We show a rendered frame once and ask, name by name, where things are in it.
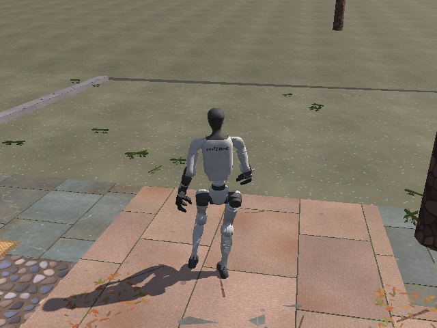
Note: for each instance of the robot right hand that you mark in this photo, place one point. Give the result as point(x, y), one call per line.
point(241, 177)

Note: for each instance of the right robot upper arm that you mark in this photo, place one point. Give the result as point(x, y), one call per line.
point(242, 154)

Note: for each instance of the left robot upper arm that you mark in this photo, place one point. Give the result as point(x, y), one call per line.
point(195, 145)

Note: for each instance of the left robot forearm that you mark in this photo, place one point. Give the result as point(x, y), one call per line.
point(184, 184)

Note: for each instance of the robot left shin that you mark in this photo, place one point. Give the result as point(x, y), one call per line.
point(197, 235)

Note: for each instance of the right robot forearm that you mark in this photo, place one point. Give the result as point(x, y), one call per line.
point(248, 175)

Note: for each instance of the robot left hand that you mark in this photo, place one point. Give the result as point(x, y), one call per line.
point(179, 202)

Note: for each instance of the left robot thigh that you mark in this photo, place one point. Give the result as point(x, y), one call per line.
point(202, 200)

